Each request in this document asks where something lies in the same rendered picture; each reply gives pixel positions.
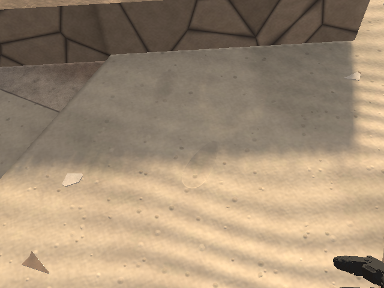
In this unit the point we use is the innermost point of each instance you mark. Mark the right robot hand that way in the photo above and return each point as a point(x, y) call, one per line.
point(369, 267)

